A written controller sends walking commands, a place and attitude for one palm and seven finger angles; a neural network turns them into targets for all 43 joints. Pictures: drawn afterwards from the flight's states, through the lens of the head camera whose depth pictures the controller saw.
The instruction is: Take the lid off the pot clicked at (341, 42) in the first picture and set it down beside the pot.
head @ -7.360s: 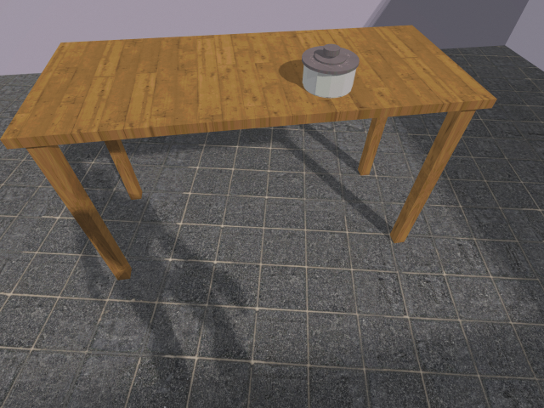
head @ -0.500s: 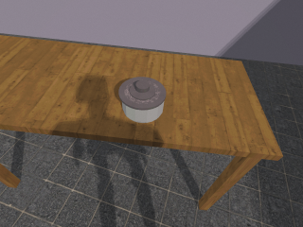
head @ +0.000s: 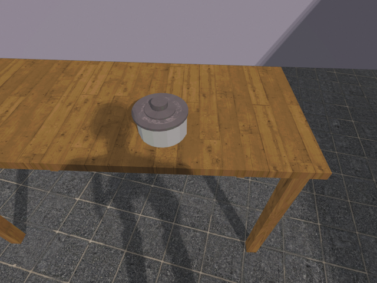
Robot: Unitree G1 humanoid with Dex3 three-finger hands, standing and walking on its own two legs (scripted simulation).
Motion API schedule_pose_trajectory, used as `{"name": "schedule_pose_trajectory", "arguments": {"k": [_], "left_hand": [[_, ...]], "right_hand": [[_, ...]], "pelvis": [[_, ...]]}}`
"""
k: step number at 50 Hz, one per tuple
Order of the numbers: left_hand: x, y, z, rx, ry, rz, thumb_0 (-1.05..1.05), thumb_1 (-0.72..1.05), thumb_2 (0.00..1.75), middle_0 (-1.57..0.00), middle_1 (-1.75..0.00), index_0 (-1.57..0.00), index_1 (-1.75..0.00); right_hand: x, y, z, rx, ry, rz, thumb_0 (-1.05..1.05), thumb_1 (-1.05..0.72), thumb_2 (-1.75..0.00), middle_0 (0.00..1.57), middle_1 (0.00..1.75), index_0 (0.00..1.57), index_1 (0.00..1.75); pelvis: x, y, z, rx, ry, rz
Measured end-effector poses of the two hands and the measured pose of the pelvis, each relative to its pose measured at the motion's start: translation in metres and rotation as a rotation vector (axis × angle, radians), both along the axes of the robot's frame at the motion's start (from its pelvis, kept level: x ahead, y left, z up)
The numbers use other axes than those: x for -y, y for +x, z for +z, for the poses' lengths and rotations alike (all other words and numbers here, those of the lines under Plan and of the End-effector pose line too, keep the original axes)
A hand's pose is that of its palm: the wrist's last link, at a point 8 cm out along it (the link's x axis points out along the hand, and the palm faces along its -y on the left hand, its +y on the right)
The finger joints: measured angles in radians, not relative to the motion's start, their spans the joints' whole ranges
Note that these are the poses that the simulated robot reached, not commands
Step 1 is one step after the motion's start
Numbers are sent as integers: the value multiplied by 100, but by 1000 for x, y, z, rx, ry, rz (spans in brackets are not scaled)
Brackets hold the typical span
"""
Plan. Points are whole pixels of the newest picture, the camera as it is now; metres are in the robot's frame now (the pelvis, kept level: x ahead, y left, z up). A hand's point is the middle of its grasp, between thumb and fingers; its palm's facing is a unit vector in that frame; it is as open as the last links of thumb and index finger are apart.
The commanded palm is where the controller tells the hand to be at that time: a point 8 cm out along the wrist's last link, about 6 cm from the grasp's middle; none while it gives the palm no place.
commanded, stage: come to a stop and stand still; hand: left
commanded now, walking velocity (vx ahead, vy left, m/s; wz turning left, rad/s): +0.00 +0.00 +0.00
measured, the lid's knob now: (159, 103) +0.55 +0.11 +0.08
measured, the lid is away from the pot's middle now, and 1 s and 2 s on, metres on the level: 0.00 0.00 0.00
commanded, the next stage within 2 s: look again from close up in 0.02 s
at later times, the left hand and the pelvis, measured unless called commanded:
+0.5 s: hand out of the picture -0.01 +0.21 -0.19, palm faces +0.04 -0.98 -0.18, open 7.4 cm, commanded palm none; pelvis -0.02 +0.04 -0.01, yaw +0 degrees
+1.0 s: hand out of the picture -0.04 +0.21 -0.19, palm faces +0.04 -0.99 -0.17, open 7.4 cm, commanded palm none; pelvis -0.02 +0.04 +0.00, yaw +0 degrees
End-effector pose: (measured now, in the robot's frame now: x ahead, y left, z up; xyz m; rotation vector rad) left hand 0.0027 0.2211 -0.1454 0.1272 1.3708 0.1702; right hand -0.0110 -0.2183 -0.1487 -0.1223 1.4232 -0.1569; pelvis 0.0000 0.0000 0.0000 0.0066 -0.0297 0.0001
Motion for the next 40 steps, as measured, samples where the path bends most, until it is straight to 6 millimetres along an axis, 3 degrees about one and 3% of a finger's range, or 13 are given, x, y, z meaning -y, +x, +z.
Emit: {"name": "schedule_pose_trajectory", "arguments": {"k": [8,27,40], "left_hand": [[-2,-8,-1,-5,7,-9,1,91,90,-20,-30,-20,-30],[-45,-22,-13,39,-6,-19,0,91,90,-19,-30,-19,-30],[-50,-47,-11,-19,-9,-3,0,91,90,-19,-30,-19,-30]], "right_hand": [[-9,-19,-2,-34,14,-11,0,-90,-89,20,30,20,30],[-35,9,7,128,-43,21,1,-92,-89,20,30,20,30],[-38,13,10,121,-42,39,0,-92,-89,20,30,20,30]], "pelvis": [[-5,-5,-2,-7,-15,-4],[-43,-19,-8,1,-16,4],[-48,-21,-5,0,-13,9]]}}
